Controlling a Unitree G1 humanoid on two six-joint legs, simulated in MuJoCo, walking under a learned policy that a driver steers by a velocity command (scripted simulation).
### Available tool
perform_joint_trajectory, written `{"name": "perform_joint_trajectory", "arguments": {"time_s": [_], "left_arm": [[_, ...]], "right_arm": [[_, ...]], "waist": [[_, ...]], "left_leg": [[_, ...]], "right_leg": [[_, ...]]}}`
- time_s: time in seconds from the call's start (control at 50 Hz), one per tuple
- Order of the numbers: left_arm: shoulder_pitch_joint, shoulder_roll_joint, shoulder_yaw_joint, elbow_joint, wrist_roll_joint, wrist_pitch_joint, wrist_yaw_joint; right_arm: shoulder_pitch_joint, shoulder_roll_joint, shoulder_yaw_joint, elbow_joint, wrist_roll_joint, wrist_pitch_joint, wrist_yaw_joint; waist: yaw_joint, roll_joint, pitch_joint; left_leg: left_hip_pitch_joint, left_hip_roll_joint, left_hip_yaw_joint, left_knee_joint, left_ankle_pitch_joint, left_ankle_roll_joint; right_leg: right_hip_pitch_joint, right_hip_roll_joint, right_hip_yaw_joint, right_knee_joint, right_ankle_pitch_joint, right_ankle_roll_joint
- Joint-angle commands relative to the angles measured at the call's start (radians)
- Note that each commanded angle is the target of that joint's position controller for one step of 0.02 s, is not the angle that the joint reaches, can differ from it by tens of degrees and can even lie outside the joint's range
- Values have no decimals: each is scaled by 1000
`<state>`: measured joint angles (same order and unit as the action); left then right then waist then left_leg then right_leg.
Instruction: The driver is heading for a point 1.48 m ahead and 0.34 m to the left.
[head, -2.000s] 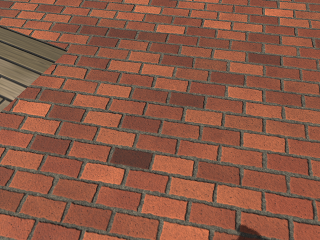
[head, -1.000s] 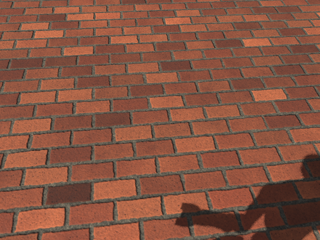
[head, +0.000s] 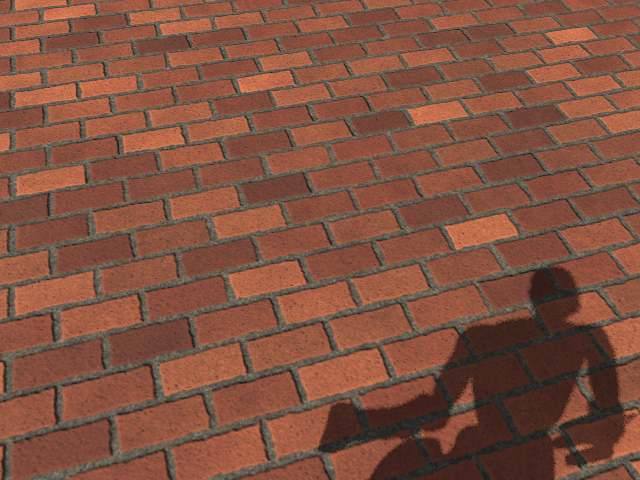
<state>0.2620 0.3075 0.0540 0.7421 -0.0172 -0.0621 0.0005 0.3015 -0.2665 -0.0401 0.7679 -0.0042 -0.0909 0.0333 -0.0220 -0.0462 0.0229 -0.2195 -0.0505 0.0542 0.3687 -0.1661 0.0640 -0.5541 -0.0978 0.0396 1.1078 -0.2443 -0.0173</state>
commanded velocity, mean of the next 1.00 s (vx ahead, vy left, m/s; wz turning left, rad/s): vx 0.29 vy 0.00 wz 0.27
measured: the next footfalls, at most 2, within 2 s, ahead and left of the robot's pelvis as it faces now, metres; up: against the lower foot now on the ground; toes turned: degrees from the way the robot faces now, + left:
right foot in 0.34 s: +0.38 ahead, -0.14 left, +0.00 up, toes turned -2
left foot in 0.82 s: +0.51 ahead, +0.10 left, +0.00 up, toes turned +15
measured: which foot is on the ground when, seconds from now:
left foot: down 0.00-0.36, up 0.38-0.80, down 0.82-1.00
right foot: up 0.00-0.32, down 0.34-0.84, up 0.86-1.00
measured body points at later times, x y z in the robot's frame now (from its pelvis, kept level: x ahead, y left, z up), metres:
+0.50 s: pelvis +0.29 -0.06 -0.01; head +0.32 -0.06 +0.44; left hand +0.42 +0.21 -0.11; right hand +0.36 -0.34 -0.14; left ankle +0.21 +0.09 -0.66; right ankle +0.34 -0.14 -0.74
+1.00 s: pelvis +0.42 -0.01 -0.01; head +0.47 +0.03 +0.44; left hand +0.50 +0.30 -0.12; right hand +0.65 -0.24 -0.09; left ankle +0.47 +0.09 -0.74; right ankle +0.44 -0.17 -0.67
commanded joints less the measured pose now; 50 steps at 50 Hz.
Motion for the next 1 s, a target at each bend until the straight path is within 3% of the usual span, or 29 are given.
{"name": "perform_joint_trajectory", "arguments": {"time_s": [0.02, 0.12, 0.2, 0.28, 0.3, 0.32, 0.34, 0.36, 0.38, 0.4, 0.42, 0.44, 0.46, 0.5, 0.54, 0.58, 0.64, 0.72, 0.78, 0.8, 0.82, 0.84, 0.86, 0.88, 0.9, 0.92, 0.94, 0.98, 1.0], "left_arm": [[14, 59, 18, -58, 12, 3, 5], [-159, 17, 1, -102, 11, -21, -11], [-277, 14, -4, -143, 1, -34, -36], [-285, 43, 4, -164, 2, -40, -57], [-238, 64, 14, -154, 4, -40, -55], [-129, 94, 31, -126, 6, -39, -49], [33, 143, 54, -85, 9, -38, -36], [176, 243, 77, -70, 36, -35, -26], [209, 201, 67, -54, 20, -31, -27], [149, 133, 44, -64, 19, -28, -22], [72, 107, 33, -73, 24, -26, -17], [6, 68, 20, -67, 31, -30, -23], [-36, 63, 20, -67, 35, -41, -24], [-91, 45, 20, -57, 36, -56, -28], [-135, 71, 27, -46, 37, -57, -18], [-136, 91, 34, -32, 34, -47, 0], [-126, 111, 39, -18, 30, -21, 21], [-109, 137, 49, 4, 10, 18, 28], [-130, 149, 58, 3, -13, 40, 32], [-141, 141, 57, 1, -20, 45, 34], [-97, 119, 52, 11, -13, 45, 33], [-75, 81, 37, -18, 32, 38, 26], [-60, 51, 19, -49, 45, 35, 16], [-98, 110, 33, -27, 23, 38, 5], [-135, 110, 35, -40, 4, 43, 5], [-144, 97, 35, -30, 12, 50, 15], [-157, 108, 41, -33, 24, 60, 27], [-125, 87, 37, -27, 22, 68, 29], [-115, 80, 35, -20, 20, 68, 31]], "right_arm": [[-34, -142, -36, -49, 6, -27, -8], [28, -169, -39, -13, 14, -10, -25], [104, -185, -42, 31, 23, 9, -30], [112, -204, -51, 54, 27, 33, -39], [100, -216, -54, 53, 26, 38, -41], [81, -220, -54, 50, 24, 45, -44], [82, -193, -40, 43, 18, 48, -46], [168, -95, -7, 8, 3, 34, -41], [211, -52, 11, 29, 17, 16, -35], [119, -171, -23, 15, 47, 3, -31], [36, -185, -29, -12, 57, 0, -31], [-18, -167, -30, -14, 38, 8, -39], [28, -152, -36, -9, 29, 23, -44], [97, -120, -37, 21, 29, 59, -47], [68, -99, -36, -4, 27, 81, -54], [22, -79, -32, -36, 16, 86, -50], [-58, -68, -29, -76, 14, 81, -27], [-130, -91, -43, -135, 13, 89, 1], [-116, -114, -59, -165, 11, 98, 12], [-65, -125, -69, -158, 11, 95, 10], [18, -176, -91, -142, 5, 89, -4], [71, -302, -123, -156, -2, 90, -31], [42, -316, -113, -188, -26, 85, -32], [9, -247, -94, -205, -11, 79, -20], [-45, -215, -84, -210, 1, 73, -20], [-84, -194, -80, -208, 16, 76, -22], [-125, -180, -75, -212, 23, 84, -31], [-148, -189, -77, -226, 4, 94, -41], [-145, -192, -80, -229, 0, 96, -46]], "waist": [[29, 113, 14], [-29, 93, 47], [-70, 84, 76], [-36, 108, 54], [-6, 126, 16], [59, 131, -59], [135, 117, -177], [135, -54, -363], [127, -217, -480], [148, -119, -327], [121, -67, -197], [84, 30, -97], [33, -32, -92], [-9, -54, -72], [-28, -46, -39], [-20, -44, -38], [18, -27, -60], [42, -22, -51], [18, -33, -46], [-14, -17, -67], [-45, 55, -118], [-38, 285, -190], [-2, 373, -327], [-41, 196, -349], [-19, 143, -260], [2, 65, -188], [20, 72, -151], [46, 153, -142], [44, 160, -153]], "left_leg": [[48, 264, -247, -262, 62, 181], [89, 226, -135, -268, 160, 141], [186, 264, -130, -239, 174, 140], [320, 311, -142, -137, 363, 112], [336, 304, -134, -72, 528, 102], [326, 274, -105, 65, 700, 83], [201, 224, -82, 276, 668, 50], [-175, 109, -47, 667, 283, -9], [-401, -19, -148, 903, -392, -37], [-491, 34, -221, 982, -379, -33], [-488, 80, -184, 966, -310, -36], [-442, 111, -166, 892, -262, -41], [-375, 140, -173, 844, -224, -58], [-270, 142, -151, 804, -184, -90], [-300, 139, -130, 729, -130, -112], [-307, 150, -112, 597, -19, -117], [-274, 143, -72, 434, 126, -107], [-292, 132, -48, 319, 90, -77], [-258, 102, -16, 255, -19, -33], [-175, 68, 8, 177, 29, -7], [-24, 44, -19, 85, 247, 35], [204, 252, -316, 106, 789, 142], [361, 442, -675, 51, 766, 365], [322, 408, -604, 22, 633, 334], [240, 364, -502, 18, 517, 278], [158, 311, -441, -1, 391, 221], [79, 276, -409, -30, 268, 188], [-2, 233, -379, -44, 279, 182], [-7, 223, -372, -44, 278, 182]], "right_leg": [[-129, -51, 31, -77, 113, 28], [-117, -17, -14, -401, 348, 35], [-114, 15, -29, -536, 370, 17], [-77, 47, -36, -604, 229, -33], [2, 76, -58, -607, 185, -50], [159, 112, -92, -630, 186, -78], [438, 78, -61, -614, 220, -116], [878, -196, 309, -579, 163, -241], [1014, -328, 680, -737, -11, -324], [892, -306, 577, -777, 13, -272], [735, -278, 396, -780, 205, -240], [583, -208, 245, -802, 421, -192], [499, -202, 161, -811, 562, -198], [378, -162, 44, -853, 682, -198], [333, -158, -34, -885, 720, -204], [346, -145, -106, -892, 705, -193], [399, -136, -170, -884, 669, -187], [498, -177, -179, -815, 604, -173], [520, -198, -174, -686, 618, -140], [504, -169, -200, -581, 652, -110], [454, -97, -230, -408, 601, -53], [210, 10, -256, -101, 169, 33], [-37, 177, -101, 166, -462, 77], [-55, 124, 49, 228, -437, 63], [-85, 98, 46, 209, -365, 47], [-92, 72, 41, 132, -300, 49], [-62, 58, 40, 52, -239, 52], [20, 85, 23, -24, -184, 72], [42, 93, 22, -73, -175, 82]]}}
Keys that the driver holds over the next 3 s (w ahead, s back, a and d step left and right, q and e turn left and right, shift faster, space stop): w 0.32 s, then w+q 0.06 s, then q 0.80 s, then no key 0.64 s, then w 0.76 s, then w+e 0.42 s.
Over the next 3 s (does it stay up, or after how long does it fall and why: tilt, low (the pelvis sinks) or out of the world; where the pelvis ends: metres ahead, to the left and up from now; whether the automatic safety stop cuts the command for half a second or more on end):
stays up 0.88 0.23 -0.01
